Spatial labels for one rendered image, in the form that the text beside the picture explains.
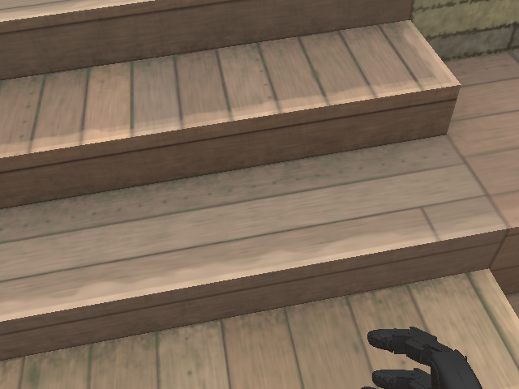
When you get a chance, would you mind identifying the right robot hand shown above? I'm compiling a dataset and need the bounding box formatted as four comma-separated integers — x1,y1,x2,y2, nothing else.
361,327,483,389

